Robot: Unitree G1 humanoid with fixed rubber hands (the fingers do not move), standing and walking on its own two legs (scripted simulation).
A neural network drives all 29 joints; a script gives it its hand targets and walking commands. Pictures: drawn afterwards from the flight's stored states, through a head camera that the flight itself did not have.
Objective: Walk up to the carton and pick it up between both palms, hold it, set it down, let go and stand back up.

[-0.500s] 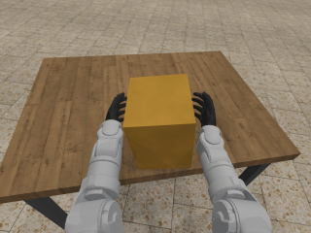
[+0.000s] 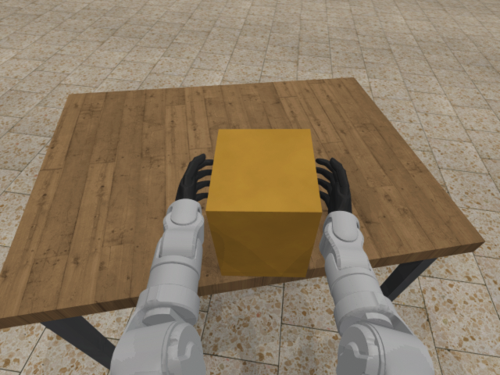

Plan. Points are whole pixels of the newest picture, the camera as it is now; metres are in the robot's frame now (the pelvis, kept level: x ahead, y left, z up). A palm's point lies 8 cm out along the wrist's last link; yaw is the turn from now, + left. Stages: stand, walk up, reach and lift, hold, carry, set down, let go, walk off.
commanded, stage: set down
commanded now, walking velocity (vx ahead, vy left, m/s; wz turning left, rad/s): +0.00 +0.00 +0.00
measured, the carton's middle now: (263, 206) +0.40 -0.06 +0.03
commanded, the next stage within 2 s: none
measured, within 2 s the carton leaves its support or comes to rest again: neither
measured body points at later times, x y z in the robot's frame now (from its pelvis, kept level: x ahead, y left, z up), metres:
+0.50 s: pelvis +0.00 +0.00 +0.00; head +0.03 +0.01 +0.45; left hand +0.41 +0.07 +0.07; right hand +0.37 -0.19 +0.06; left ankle -0.01 +0.11 -0.75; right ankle +0.01 -0.12 -0.75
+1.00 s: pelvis +0.00 +0.00 +0.00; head +0.05 +0.01 +0.45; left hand +0.41 +0.06 +0.06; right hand +0.36 -0.19 +0.06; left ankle -0.01 +0.11 -0.75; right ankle +0.01 -0.12 -0.75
